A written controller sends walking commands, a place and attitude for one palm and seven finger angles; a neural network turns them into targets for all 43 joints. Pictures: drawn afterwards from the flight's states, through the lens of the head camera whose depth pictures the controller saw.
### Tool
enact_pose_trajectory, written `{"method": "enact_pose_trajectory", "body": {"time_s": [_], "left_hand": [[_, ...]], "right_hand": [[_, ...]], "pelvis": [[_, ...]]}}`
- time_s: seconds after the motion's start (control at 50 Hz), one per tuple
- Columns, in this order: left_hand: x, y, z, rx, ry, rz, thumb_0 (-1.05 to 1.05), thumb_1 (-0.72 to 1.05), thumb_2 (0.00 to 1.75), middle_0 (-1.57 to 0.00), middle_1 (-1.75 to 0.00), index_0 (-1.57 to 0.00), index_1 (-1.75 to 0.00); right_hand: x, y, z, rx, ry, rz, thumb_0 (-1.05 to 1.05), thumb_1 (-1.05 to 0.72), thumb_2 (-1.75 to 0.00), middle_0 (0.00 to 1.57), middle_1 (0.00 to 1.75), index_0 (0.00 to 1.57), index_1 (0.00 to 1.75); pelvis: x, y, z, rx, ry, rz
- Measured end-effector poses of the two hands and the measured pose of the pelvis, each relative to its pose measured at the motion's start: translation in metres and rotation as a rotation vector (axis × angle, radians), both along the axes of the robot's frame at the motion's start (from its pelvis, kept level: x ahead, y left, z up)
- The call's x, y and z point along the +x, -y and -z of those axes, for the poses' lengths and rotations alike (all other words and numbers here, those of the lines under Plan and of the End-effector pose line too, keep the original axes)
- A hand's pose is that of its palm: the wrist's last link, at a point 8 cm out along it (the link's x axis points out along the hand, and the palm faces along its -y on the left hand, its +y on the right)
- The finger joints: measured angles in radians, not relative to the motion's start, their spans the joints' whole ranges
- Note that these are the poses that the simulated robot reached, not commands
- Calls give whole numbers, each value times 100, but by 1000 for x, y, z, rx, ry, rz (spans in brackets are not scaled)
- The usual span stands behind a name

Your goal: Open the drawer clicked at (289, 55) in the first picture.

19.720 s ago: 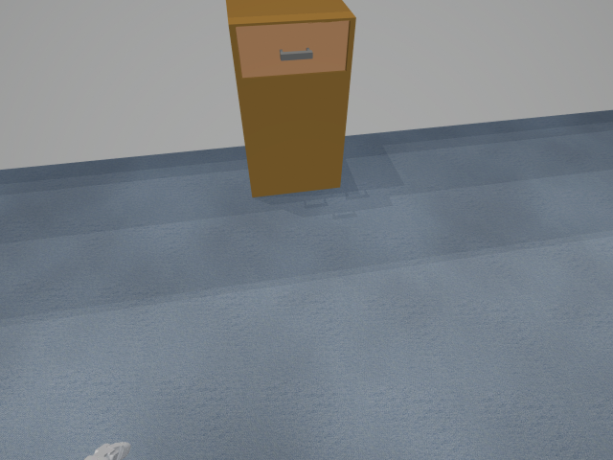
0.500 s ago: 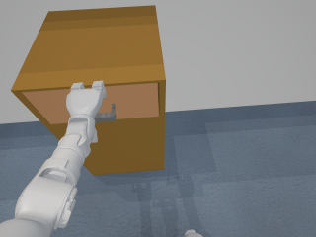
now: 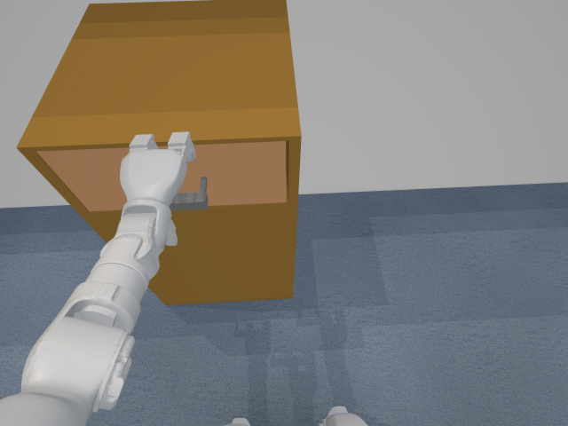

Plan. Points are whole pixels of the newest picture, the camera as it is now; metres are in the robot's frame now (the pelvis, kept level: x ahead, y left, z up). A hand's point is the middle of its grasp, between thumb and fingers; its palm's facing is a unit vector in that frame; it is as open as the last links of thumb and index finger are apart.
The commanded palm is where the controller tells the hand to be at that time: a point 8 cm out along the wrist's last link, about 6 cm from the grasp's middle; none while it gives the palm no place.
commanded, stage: move the hooked fingers above the handle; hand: left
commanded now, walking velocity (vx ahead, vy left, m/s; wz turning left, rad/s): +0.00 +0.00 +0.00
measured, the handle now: (174, 192) +0.50 +0.19 -0.04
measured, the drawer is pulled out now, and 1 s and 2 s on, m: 0.00 0.00 0.00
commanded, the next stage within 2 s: lower the fingers behind the handle in 1.64 s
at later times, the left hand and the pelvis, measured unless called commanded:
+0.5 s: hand (158, 209) +0.44 +0.20 +0.01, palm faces +0.01 -0.02 -1.00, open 13.8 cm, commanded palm +0.43 +0.20 +0.08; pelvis +0.00 -0.01 +0.00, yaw +1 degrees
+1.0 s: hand (154, 216) +0.43 +0.20 +0.00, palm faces -0.08 -0.02 -1.00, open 13.8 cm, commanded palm +0.42 +0.20 +0.07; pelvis +0.00 +0.00 +0.01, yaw -1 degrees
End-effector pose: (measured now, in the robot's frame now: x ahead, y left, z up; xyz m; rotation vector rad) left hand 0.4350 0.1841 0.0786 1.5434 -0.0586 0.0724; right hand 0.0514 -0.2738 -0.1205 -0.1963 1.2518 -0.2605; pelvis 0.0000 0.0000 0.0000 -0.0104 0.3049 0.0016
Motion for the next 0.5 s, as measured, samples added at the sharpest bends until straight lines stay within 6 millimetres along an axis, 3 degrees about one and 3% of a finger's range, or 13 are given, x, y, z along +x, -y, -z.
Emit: {"method": "enact_pose_trajectory", "body": {"time_s": [0.2, 0.38, 0.5], "left_hand": [[2, 7, -12, 25, -126, -78, 0, -49, 30, -35, -122, -33, -127], [-20, -22, 19, 27, -209, -25, 0, -49, 30, -32, -120, -31, -122], [-18, -17, 18, 10, -77, 56, 0, -49, 30, -32, -120, -32, -121]], "right_hand": [[1, -18, -3, 72, 39, 35, 0, -91, -89, 20, 30, 20, 30], [-5, 3, -10, -12, 42, 23, 0, -91, -89, 20, 30, 20, 30], [-7, 13, -2, -48, -7, -8, 0, -91, -90, 20, 30, 20, 30]], "pelvis": [[0, 7, -11, 18, 39, 34], [-4, 11, -7, 14, 22, 24], [-4, 7, 3, 3, -14, -8]]}}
